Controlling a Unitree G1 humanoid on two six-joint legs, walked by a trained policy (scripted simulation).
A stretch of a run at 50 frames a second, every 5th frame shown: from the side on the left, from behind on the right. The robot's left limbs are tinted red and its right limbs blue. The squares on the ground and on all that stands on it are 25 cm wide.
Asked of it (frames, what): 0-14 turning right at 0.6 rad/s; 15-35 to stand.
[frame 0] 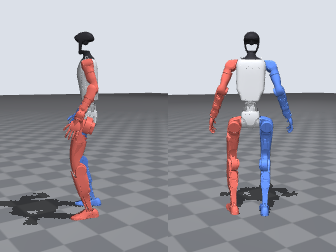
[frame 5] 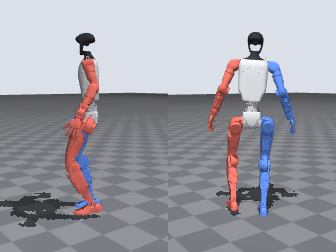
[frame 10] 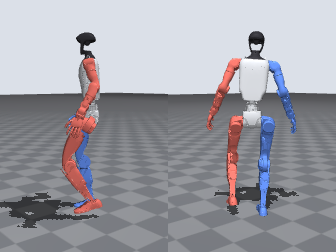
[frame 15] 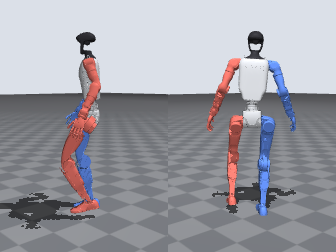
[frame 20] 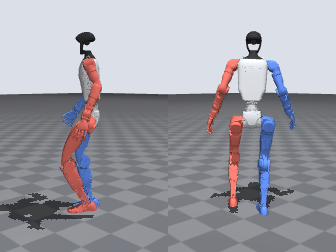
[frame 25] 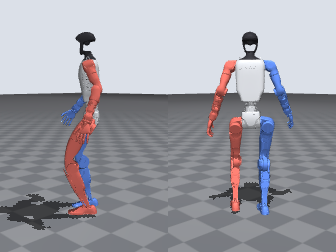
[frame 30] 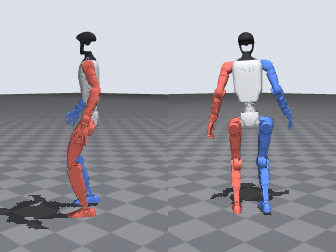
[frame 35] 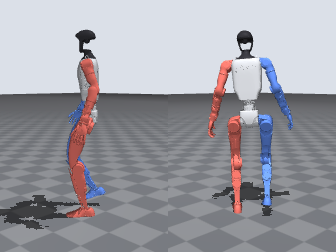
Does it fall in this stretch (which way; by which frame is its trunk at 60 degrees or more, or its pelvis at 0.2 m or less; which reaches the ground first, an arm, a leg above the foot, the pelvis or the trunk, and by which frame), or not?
no
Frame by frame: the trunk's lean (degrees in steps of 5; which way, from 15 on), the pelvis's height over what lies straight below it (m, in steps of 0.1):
0: 5, 0.8
5: 5, 0.8
10: 5, 0.8
15: 5, 0.8
20: 5, 0.8
25: 5, 0.8
30: 5, 0.8
35: 5, 0.8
